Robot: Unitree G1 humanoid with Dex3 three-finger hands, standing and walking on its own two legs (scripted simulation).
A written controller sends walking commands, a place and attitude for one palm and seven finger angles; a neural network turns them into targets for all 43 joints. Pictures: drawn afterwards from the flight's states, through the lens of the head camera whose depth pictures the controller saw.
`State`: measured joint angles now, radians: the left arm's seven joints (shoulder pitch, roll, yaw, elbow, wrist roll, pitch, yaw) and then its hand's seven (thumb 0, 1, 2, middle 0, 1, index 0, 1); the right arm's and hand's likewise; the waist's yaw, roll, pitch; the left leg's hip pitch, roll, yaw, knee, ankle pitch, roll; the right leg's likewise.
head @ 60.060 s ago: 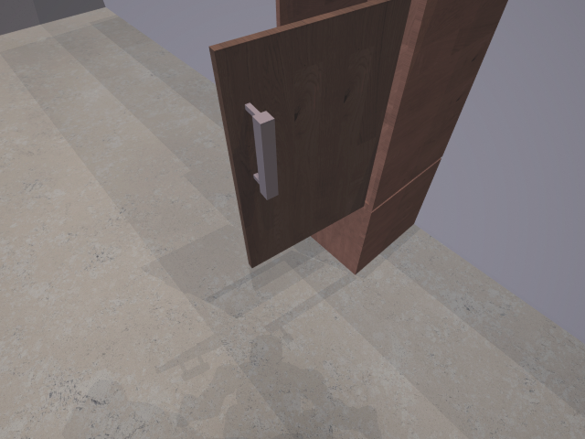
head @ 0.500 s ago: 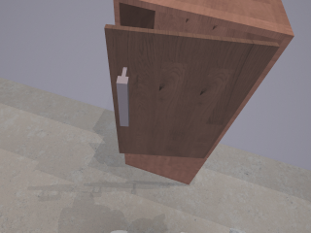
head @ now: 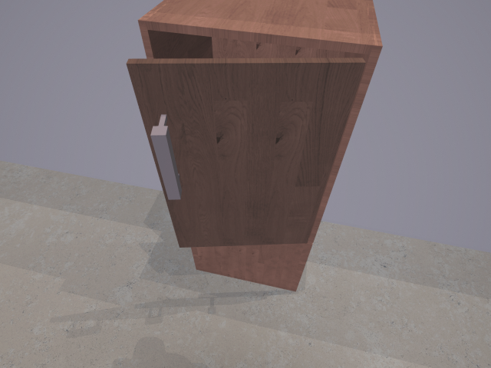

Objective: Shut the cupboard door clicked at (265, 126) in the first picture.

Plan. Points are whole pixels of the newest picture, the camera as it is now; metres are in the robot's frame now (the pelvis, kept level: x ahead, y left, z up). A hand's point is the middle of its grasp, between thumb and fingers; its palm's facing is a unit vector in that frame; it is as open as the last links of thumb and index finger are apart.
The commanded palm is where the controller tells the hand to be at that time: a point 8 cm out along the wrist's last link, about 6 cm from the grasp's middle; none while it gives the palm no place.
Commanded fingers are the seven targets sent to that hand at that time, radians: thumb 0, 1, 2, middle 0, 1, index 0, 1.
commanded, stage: come to a stop and stand still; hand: left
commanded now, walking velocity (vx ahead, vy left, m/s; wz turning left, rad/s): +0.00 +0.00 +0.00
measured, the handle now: (169, 158) +0.50 +0.17 +0.06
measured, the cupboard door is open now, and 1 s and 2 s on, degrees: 15 15 15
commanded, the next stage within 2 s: look again from close up in 0.34 s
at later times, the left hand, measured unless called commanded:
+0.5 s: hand out of the picture +0.00 +0.15 -0.18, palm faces +0.02 -0.99 -0.13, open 7.3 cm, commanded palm none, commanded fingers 0.00 0.90 0.90 -0.20 -0.30 -0.20 -0.30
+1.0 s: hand out of the picture +0.09 +0.27 -0.15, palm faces +0.00 -0.94 -0.34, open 7.3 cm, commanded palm none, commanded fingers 0.00 0.90 0.90 -0.20 -0.30 -0.20 -0.30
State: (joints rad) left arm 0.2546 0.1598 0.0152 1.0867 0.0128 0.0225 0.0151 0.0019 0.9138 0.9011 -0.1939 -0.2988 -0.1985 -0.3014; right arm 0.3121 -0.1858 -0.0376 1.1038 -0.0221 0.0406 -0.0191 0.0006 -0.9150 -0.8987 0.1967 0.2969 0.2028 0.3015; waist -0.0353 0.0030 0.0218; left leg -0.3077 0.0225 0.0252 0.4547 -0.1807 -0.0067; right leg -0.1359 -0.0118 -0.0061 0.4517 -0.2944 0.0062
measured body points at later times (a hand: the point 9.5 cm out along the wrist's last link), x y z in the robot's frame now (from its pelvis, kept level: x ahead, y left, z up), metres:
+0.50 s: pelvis +0.02 -0.01 +0.00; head +0.04 +0.00 +0.45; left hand +0.00 +0.20 -0.17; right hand +0.00 -0.22 -0.16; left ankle +0.08 +0.12 -0.74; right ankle -0.03 -0.13 -0.74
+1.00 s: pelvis +0.00 +0.03 -0.01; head -0.01 +0.03 +0.44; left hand +0.09 +0.32 -0.13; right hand +0.13 -0.25 -0.12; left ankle +0.08 +0.12 -0.74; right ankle -0.03 -0.13 -0.74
